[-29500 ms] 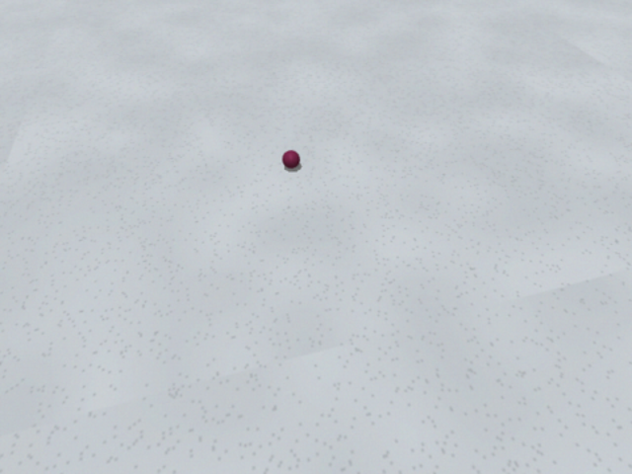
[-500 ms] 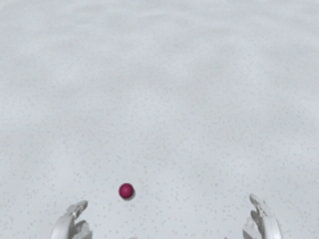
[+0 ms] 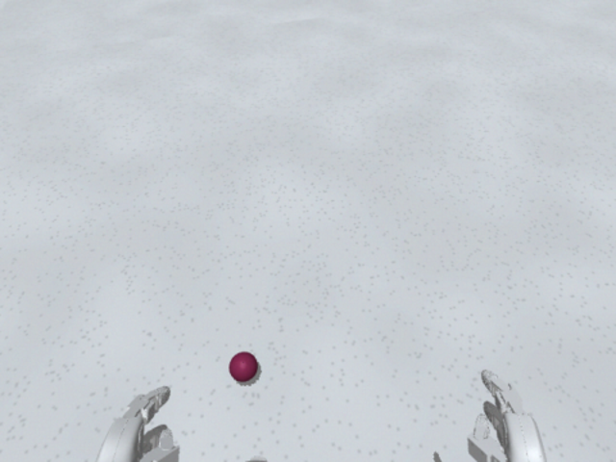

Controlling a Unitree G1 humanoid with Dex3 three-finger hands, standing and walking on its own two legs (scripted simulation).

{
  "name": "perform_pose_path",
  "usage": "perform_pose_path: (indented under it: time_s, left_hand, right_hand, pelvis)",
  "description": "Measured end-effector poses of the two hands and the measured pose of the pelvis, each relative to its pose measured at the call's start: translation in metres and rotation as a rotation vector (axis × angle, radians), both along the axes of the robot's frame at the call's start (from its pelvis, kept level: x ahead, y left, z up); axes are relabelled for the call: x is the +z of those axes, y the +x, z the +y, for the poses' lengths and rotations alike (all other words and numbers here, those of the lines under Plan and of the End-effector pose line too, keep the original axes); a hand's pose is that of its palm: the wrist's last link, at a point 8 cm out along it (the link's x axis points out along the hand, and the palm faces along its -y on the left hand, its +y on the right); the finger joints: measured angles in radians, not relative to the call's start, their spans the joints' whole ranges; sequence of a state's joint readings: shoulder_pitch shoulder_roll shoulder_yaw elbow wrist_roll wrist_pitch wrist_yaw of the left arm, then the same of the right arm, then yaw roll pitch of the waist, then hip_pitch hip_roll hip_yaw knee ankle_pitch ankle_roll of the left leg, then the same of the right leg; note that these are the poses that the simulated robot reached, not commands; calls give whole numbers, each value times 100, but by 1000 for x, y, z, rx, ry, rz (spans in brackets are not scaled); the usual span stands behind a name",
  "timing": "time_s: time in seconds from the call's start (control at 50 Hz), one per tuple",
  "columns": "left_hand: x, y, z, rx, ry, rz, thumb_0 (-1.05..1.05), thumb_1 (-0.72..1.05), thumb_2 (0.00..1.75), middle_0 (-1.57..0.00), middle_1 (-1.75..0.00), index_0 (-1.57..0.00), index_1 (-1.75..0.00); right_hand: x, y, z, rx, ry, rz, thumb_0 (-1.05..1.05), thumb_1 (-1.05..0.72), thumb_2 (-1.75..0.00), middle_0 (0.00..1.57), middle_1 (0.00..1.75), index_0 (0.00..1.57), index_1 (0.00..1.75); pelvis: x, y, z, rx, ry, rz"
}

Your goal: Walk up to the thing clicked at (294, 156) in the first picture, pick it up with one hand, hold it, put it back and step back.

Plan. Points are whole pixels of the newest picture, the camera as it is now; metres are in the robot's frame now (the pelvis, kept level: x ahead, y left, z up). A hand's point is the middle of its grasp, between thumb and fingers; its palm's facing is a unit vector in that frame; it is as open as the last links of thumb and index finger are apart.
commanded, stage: home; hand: left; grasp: from above
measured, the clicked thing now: (243, 366) +0.50 +0.21 -0.67
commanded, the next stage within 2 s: stand in 0.72 s
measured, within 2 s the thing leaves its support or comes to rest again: neither
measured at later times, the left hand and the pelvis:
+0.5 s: hand (174, 447) +0.17 +0.18 -0.05, palm faces +0.05 -0.98 -0.20, open 7.4 cm; pelvis +0.01 +0.00 +0.00, yaw +0 degrees
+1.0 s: hand out of the picture +0.14 +0.23 -0.09, palm faces +0.01 -0.94 -0.33, open 7.4 cm; pelvis -0.01 +0.01 +0.02, yaw +0 degrees
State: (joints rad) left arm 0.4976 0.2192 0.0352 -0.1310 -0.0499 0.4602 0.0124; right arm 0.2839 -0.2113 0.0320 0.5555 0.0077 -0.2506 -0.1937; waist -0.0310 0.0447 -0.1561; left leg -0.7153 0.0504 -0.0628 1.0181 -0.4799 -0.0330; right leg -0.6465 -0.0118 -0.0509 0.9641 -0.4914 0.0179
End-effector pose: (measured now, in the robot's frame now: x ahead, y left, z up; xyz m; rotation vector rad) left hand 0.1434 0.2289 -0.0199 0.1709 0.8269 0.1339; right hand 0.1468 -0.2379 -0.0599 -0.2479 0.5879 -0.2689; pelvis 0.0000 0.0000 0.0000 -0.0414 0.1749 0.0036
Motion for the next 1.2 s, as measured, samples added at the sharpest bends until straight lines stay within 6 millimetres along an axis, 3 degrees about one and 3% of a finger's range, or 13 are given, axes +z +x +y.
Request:
perform_pose_path:
  time_s: [0.38, 0.82, 0.9, 1.06, 1.2]
  left_hand:
    - [0, 10, 2, -4, 2, -3, 1, 91, 90, -20, -30, -20, -30]
    - [1, 1, 5, -4, 5, -12, 1, 91, 90, -20, -30, -20, -30]
    - [-18, 3, 19, -47, 94, -42, 1, 91, 90, -20, -30, -20, -30]
    - [-47, -38, 56, 9, 134, 138, 1, 91, 90, -20, -30, -20, -30]
    - [-57, -85, 67, 67, 119, 306, 1, 91, 90, -20, -30, -20, -30]
  right_hand:
    - [0, 8, 0, -5, -1, 14, 1, -90, -89, 20, 30, 20, 30]
    - [3, 3, 4, -1, 0, 0, 1, -90, -89, 20, 30, 20, 30]
    - [-13, -5, 0, 136, -46, 215, 1, -90, -89, 20, 30, 20, 30]
    - [-14, -44, -22, 90, -8, 437, 1, -90, -89, 21, 30, 21, 30]
    - [-11, -69, -26, 32, 3, 544, 1, -90, -89, 20, 30, 20, 30]
  pelvis:
    - [1, 9, 2, -1, -2, 5]
    - [-1, 2, 4, 2, -6, -5]
    - [8, -8, 4, -1, 21, -92]
    - [25, -13, 9, -6, 37, -161]
    - [38, -7, 14, 2, 28, -191]
